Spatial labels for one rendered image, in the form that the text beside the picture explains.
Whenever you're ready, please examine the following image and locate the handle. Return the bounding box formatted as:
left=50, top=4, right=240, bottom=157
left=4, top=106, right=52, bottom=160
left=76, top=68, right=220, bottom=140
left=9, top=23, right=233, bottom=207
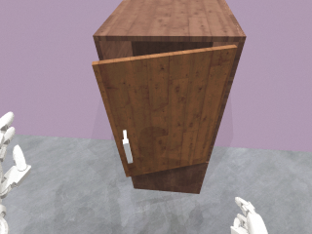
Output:
left=123, top=130, right=133, bottom=164

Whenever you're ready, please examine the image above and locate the robot right hand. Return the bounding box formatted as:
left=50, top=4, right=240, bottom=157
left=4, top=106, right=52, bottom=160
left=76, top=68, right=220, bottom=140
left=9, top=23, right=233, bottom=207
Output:
left=230, top=197, right=268, bottom=234

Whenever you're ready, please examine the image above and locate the cupboard door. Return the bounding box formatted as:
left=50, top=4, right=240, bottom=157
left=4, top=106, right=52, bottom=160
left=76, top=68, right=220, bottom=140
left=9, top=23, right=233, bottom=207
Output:
left=92, top=45, right=238, bottom=177

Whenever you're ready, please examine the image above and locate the robot left hand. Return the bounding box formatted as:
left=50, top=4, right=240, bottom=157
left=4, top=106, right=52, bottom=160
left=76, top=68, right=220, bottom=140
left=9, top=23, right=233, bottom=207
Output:
left=0, top=111, right=31, bottom=205

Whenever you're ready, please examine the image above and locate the left robot forearm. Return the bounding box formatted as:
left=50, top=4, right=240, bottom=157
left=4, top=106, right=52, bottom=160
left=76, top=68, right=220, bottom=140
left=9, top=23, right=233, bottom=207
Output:
left=0, top=204, right=10, bottom=234

